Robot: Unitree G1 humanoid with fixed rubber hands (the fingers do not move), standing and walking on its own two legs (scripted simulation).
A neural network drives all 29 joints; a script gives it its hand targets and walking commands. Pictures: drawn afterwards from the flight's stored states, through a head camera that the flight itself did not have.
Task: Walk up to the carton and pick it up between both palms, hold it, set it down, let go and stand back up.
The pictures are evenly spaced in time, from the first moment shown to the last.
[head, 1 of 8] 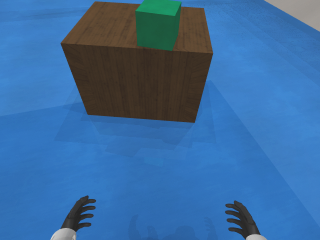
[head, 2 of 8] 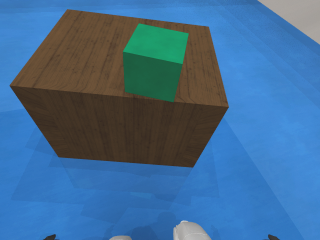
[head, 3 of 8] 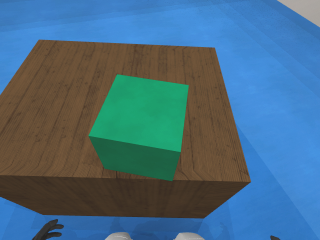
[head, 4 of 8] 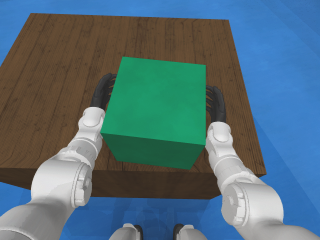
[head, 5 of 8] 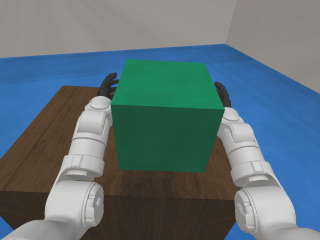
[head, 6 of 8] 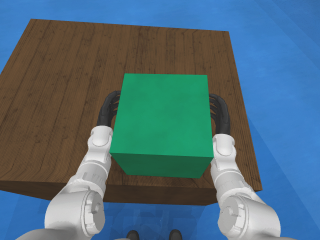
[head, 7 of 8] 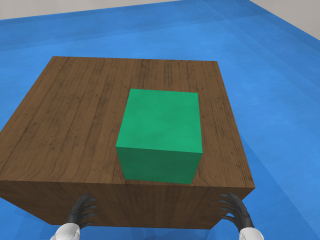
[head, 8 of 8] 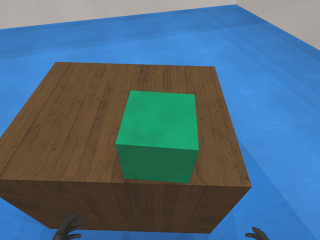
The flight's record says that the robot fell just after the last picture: no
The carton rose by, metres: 0.22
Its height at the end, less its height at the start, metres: +0.00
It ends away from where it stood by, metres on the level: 0.03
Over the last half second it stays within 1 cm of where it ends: yes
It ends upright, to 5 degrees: yes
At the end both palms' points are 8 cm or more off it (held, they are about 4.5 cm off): yes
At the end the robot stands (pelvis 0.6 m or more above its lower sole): yes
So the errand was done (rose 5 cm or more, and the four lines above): yes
